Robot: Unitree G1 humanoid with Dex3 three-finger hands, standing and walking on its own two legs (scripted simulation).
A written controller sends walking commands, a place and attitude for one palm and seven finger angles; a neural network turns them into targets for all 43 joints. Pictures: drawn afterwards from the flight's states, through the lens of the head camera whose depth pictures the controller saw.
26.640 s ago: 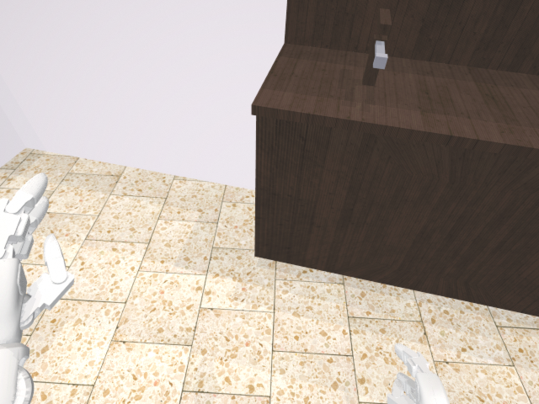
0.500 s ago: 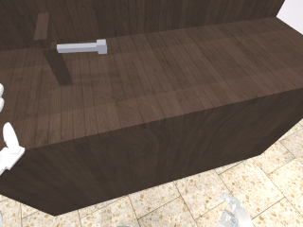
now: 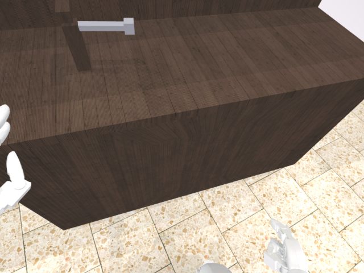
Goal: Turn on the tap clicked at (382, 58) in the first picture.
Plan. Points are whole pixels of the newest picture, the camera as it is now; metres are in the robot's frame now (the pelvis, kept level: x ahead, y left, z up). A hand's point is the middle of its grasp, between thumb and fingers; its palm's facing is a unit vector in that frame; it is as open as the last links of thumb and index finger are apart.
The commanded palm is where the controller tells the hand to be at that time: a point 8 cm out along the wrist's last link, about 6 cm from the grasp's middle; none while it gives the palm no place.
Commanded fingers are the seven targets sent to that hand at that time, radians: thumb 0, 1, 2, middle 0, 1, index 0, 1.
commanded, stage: stop stepping back and stand still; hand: left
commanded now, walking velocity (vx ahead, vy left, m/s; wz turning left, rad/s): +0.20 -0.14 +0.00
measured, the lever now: (129, 26) +0.64 +0.20 +0.16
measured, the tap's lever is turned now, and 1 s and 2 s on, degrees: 81 81 81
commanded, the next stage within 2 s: stand and check the lever's angle in 0.70 s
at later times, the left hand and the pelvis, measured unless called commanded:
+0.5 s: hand (13, 246) +0.14 +0.24 +0.15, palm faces +0.43 -0.82 -0.38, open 7.4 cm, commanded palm +0.09 +0.26 +0.18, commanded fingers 0.00 0.90 0.90 -0.20 -0.30 -0.20 -0.30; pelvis -0.07 -0.02 +0.00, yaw +0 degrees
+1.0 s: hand (22, 228) +0.16 +0.23 +0.15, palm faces +0.39 -0.85 -0.36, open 7.4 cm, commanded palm +0.10 +0.27 +0.18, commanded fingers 0.00 0.90 0.90 -0.20 -0.30 -0.20 -0.30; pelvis -0.06 -0.01 +0.00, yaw +0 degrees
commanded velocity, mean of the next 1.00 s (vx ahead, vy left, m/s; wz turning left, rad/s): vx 0.10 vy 0.01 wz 0.00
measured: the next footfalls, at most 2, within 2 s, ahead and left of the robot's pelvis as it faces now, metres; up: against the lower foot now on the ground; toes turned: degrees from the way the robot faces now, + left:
right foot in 0.16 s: -0.02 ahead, -0.12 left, +0.00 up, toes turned -1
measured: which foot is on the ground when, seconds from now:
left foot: down 0.00-1.00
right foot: up 0.00-0.14, down 0.16-1.00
